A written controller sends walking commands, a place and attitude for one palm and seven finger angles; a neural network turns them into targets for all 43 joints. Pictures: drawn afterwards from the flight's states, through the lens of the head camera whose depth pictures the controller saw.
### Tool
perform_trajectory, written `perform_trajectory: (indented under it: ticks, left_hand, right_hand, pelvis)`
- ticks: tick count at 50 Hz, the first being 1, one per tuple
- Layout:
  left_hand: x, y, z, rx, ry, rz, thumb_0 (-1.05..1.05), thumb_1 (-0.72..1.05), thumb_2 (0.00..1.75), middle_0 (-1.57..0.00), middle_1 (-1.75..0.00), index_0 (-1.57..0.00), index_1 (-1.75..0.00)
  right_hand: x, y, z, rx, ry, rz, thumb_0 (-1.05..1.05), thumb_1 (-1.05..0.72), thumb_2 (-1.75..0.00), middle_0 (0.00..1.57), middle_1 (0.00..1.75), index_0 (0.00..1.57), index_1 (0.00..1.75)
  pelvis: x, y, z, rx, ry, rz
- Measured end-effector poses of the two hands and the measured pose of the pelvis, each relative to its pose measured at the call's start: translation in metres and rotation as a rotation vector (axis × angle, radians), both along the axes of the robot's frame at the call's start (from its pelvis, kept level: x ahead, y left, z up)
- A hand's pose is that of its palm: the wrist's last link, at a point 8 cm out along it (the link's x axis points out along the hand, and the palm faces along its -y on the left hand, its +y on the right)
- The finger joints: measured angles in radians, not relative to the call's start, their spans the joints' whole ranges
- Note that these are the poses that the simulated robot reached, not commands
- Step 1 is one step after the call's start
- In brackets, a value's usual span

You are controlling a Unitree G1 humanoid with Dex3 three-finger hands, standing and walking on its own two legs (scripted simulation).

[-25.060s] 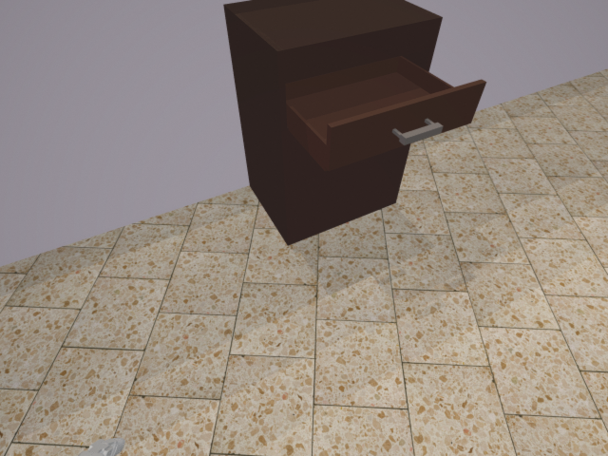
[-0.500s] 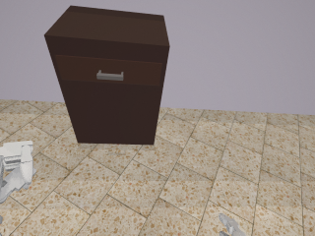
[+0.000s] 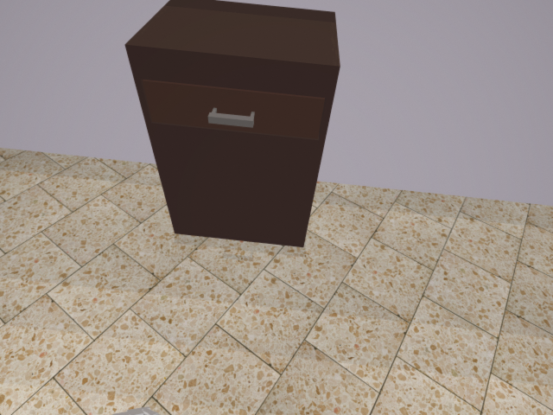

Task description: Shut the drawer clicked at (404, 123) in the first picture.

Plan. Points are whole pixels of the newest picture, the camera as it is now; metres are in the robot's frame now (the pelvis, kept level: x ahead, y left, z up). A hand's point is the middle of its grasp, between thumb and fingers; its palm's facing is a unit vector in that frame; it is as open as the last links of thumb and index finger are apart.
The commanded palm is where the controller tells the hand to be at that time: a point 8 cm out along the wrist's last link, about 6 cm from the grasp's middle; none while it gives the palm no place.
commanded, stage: let the arm hang, fingers relaxed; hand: left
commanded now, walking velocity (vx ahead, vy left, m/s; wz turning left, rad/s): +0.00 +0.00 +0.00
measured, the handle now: (232, 116) +0.93 +0.16 -0.09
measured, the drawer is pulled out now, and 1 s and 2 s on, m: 0.00 0.00 0.00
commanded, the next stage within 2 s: look to check the result in 0.78 s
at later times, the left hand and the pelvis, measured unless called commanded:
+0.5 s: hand out of the picture +0.03 +0.20 -0.15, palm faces +0.00 -0.97 -0.23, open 7.1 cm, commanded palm none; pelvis +0.02 +0.01 +0.02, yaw -1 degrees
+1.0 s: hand out of the picture +0.09 +0.21 -0.14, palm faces -0.02 -0.97 -0.25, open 7.4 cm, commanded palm none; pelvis +0.04 +0.01 +0.03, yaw -2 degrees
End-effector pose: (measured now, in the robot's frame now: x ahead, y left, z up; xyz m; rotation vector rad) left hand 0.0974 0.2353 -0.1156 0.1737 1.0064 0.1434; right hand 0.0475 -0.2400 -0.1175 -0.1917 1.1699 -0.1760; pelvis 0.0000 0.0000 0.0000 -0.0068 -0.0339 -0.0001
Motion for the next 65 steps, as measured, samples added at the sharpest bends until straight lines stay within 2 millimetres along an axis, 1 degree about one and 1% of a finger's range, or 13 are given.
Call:
perform_trajectory:
  ticks: [3, 5, 7, 9, 12, 16, 20, 25, 33, 39, 44, 54, 65]
  left_hand:
    - [-0.024, 0.014, -0.005, 0.011, 0.111, 0.006, 0.02, 0.90, 0.90, -0.96, -1.22, -0.95, -1.13]
    - [-0.041, 0.021, -0.003, 0.024, 0.184, 0.015, 0.02, 0.90, 0.90, -0.89, -1.12, -0.88, -1.05]
    - [-0.057, 0.027, 0.001, 0.038, 0.242, 0.029, 0.02, 0.90, 0.90, -0.81, -1.02, -0.80, -0.96]
    - [-0.071, 0.031, 0.004, 0.050, 0.290, 0.045, 0.02, 0.90, 0.90, -0.73, -0.92, -0.72, -0.88]
    - [-0.088, 0.031, 0.007, 0.057, 0.351, 0.061, 0.01, 0.90, 0.90, -0.61, -0.78, -0.60, -0.75]
    - [-0.095, 0.028, 0.008, 0.052, 0.394, 0.068, 0.01, 0.90, 0.90, -0.45, -0.59, -0.45, -0.58]
    - [-0.087, 0.020, 0.005, 0.034, 0.393, 0.062, 0.01, 0.90, 0.90, -0.33, -0.45, -0.33, -0.44]
    - [-0.067, 0.011, 0.002, 0.008, 0.360, 0.044, 0.01, 0.90, 0.90, -0.25, -0.35, -0.25, -0.35]
    - [-0.032, 0.006, 0.000, -0.008, 0.306, 0.016, 0.01, 0.90, 0.90, -0.21, -0.31, -0.21, -0.31]
    - [-0.015, 0.011, 0.003, 0.007, 0.287, 0.009, 0.01, 0.90, 0.90, -0.20, -0.30, -0.20, -0.30]
    - [-0.010, 0.017, 0.006, 0.024, 0.288, 0.008, 0.01, 0.90, 0.90, -0.20, -0.30, -0.20, -0.30]
    - [-0.010, 0.029, 0.009, 0.050, 0.312, 0.013, 0.01, 0.90, 0.90, -0.20, -0.30, -0.20, -0.30]
    - [-0.003, 0.036, 0.011, 0.064, 0.311, 0.009, 0.01, 0.90, 0.90, -0.20, -0.30, -0.20, -0.30]
  right_hand:
    - [-0.025, 0.007, -0.001, 0.008, 0.088, -0.018, 0.01, -0.91, -0.90, 0.20, 0.30, 0.20, 0.30]
    - [-0.038, 0.012, -0.001, 0.024, 0.140, -0.028, 0.01, -0.91, -0.90, 0.20, 0.29, 0.20, 0.30]
    - [-0.047, 0.015, -0.002, 0.040, 0.180, -0.035, 0.01, -0.91, -0.90, 0.20, 0.30, 0.20, 0.30]
    - [-0.052, 0.017, -0.003, 0.052, 0.204, -0.040, 0.01, -0.91, -0.90, 0.20, 0.30, 0.20, 0.30]
    - [-0.052, 0.019, -0.004, 0.063, 0.218, -0.047, 0.01, -0.91, -0.90, 0.20, 0.30, 0.20, 0.30]
    - [-0.044, 0.018, -0.006, 0.067, 0.210, -0.054, 0.01, -0.91, -0.90, 0.20, 0.30, 0.20, 0.30]
    - [-0.033, 0.017, -0.005, 0.063, 0.192, -0.055, 0.01, -0.91, -0.90, 0.20, 0.30, 0.20, 0.30]
    - [-0.020, 0.017, -0.003, 0.054, 0.173, -0.055, 0.01, -0.91, -0.90, 0.20, 0.29, 0.20, 0.30]
    - [-0.007, 0.017, 0.000, 0.045, 0.159, -0.062, 0.01, -0.91, -0.90, 0.20, 0.29, 0.20, 0.30]
    - [-0.003, 0.017, 0.000, 0.046, 0.165, -0.067, 0.01, -0.91, -0.90, 0.20, 0.29, 0.20, 0.30]
    - [-0.002, 0.016, 0.000, 0.046, 0.174, -0.072, 0.01, -0.91, -0.90, 0.20, 0.30, 0.20, 0.30]
    - [0.002, 0.007, 0.002, 0.025, 0.187, -0.072, 0.01, -0.91, -0.90, 0.20, 0.30, 0.20, 0.30]
    - [0.018, -0.009, 0.008, -0.010, 0.162, -0.060, 0.01, -0.91, -0.90, 0.20, 0.30, 0.20, 0.30]
  pelvis:
    - [0.001, 0.002, 0.006, -0.013, 0.007, -0.004]
    - [0.002, 0.003, 0.011, -0.015, 0.016, -0.004]
    - [0.004, 0.004, 0.015, -0.009, 0.022, -0.006]
    - [0.005, 0.004, 0.018, -0.004, 0.021, -0.008]
    - [0.008, 0.005, 0.020, -0.001, 0.019, -0.010]
    - [0.012, 0.006, 0.022, 0.003, 0.014, -0.016]
    - [0.015, 0.007, 0.024, 0.005, 0.011, -0.019]
    - [0.019, 0.008, 0.025, 0.006, 0.011, -0.022]
    - [0.028, 0.009, 0.026, 0.007, 0.011, -0.027]
    - [0.033, 0.009, 0.027, 0.008, 0.008, -0.029]
    - [0.036, 0.010, 0.028, 0.007, 0.006, -0.031]
    - [0.041, 0.010, 0.029, 0.007, 0.007, -0.034]
    - [0.045, 0.010, 0.030, 0.008, 0.007, -0.036]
